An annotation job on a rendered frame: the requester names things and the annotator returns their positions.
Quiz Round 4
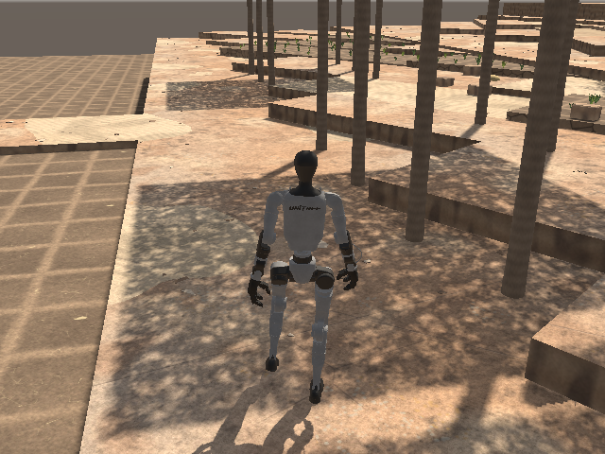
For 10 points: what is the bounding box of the robot left upper arm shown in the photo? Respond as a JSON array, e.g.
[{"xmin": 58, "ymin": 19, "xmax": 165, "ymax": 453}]
[{"xmin": 262, "ymin": 190, "xmax": 285, "ymax": 245}]

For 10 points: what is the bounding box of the left robot foot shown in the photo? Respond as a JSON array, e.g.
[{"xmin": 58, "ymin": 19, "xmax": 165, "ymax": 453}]
[{"xmin": 266, "ymin": 355, "xmax": 279, "ymax": 372}]

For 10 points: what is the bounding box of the right robot shin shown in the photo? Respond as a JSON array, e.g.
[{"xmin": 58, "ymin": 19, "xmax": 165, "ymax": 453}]
[{"xmin": 312, "ymin": 324, "xmax": 328, "ymax": 390}]

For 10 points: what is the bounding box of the robot left hand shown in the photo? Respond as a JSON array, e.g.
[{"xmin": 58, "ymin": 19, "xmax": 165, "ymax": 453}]
[{"xmin": 248, "ymin": 279, "xmax": 270, "ymax": 307}]

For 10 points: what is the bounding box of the right robot forearm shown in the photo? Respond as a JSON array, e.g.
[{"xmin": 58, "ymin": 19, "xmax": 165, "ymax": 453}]
[{"xmin": 339, "ymin": 230, "xmax": 357, "ymax": 271}]

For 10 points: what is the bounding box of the robot right upper arm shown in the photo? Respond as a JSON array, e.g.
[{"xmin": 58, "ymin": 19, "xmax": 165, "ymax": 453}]
[{"xmin": 324, "ymin": 192, "xmax": 349, "ymax": 244}]

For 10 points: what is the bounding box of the left robot forearm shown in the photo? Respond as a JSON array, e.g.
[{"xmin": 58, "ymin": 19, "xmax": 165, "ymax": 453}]
[{"xmin": 251, "ymin": 230, "xmax": 270, "ymax": 281}]

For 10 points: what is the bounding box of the robot right hand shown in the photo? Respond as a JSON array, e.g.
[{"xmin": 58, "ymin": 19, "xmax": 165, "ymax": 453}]
[{"xmin": 337, "ymin": 268, "xmax": 358, "ymax": 290}]

